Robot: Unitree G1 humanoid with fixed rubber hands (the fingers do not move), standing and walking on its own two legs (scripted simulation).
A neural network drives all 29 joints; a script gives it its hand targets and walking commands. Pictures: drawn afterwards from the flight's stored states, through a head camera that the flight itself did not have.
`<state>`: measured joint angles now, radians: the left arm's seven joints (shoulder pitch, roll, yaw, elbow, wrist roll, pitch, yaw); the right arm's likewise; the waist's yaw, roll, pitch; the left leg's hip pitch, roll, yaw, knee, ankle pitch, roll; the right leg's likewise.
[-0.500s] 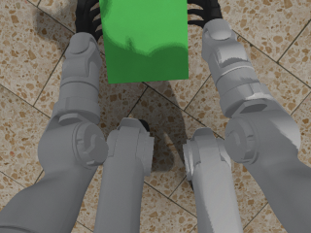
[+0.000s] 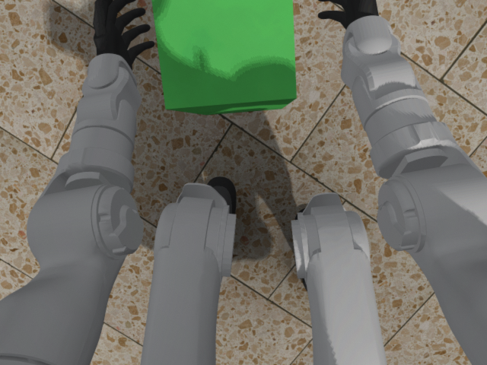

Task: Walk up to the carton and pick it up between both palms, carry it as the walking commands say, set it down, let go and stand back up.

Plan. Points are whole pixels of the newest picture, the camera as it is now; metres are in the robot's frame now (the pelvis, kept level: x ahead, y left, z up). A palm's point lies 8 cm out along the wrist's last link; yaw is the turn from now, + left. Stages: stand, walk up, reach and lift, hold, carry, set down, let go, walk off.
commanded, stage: set down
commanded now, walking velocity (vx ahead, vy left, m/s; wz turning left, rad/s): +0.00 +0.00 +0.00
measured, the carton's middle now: (232, 29) +0.55 +0.09 -0.26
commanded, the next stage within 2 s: let go in 1.44 s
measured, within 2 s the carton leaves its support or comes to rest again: neither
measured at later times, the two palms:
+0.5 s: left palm (55, 30) +0.50 +0.27 -0.09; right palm out of the picture +0.56 -0.07 -0.08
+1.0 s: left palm out of the picture +0.49 +0.27 +0.06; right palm out of the picture +0.56 -0.07 +0.07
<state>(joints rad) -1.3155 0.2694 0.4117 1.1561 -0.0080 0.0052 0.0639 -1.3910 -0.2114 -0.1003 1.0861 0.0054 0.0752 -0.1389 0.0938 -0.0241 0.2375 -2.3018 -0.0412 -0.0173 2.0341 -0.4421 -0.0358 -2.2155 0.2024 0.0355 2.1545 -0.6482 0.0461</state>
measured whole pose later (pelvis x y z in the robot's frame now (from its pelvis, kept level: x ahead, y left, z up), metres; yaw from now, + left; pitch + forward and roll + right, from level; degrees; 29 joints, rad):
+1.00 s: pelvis +0.03 +0.01 +0.15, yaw -1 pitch +45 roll -3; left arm -1.01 0.21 0.35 0.83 -0.03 0.13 0.04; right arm -1.13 -0.17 -0.18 0.87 -0.02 0.17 -0.11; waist 0.10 -0.04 -0.10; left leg -1.92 -0.06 -0.05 1.53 -0.40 0.00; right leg -1.82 0.13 0.05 1.60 -0.57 0.03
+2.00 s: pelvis +0.12 +0.03 +0.36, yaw +2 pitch +21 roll +0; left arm -0.07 0.18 0.12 0.53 0.04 0.02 -0.08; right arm -0.17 -0.12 -0.13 0.61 -0.08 0.04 -0.04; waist 0.07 -0.01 -0.10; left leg -0.78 -0.07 -0.05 0.63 -0.23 0.03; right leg -0.68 0.05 0.11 0.66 -0.35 0.01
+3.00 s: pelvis +0.16 +0.02 +0.37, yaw +6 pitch +3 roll +1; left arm 0.31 0.30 0.06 0.61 0.03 -0.01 0.04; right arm 0.30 -0.30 -0.03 0.71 -0.02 -0.03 -0.02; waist 0.01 -0.03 -0.02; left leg -0.33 -0.10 -0.12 0.60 -0.32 0.02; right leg -0.18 0.02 0.04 0.56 -0.43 -0.01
